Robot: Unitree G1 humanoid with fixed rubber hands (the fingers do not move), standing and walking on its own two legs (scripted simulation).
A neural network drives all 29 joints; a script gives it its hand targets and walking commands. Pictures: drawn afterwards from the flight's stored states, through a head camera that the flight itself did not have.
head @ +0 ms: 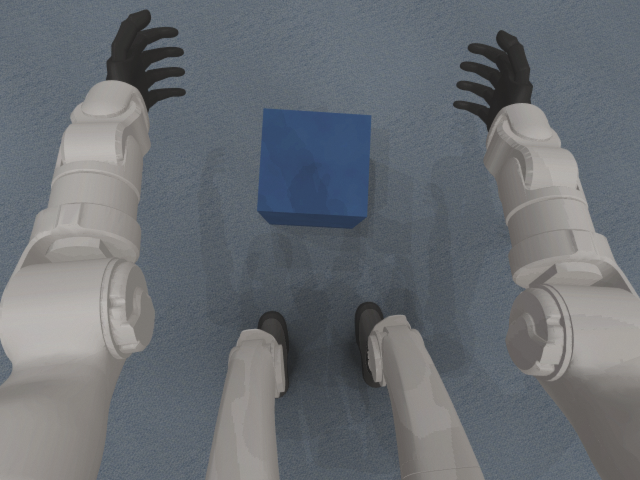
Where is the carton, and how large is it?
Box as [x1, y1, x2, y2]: [257, 108, 370, 228]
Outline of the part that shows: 263,108 257,210 269,223 272,224 351,228 366,216 370,115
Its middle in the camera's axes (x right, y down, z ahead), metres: -0.02 -0.13 +0.87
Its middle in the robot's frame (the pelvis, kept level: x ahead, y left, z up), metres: +0.54 -0.02 -0.53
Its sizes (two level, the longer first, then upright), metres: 0.210 0.200 0.250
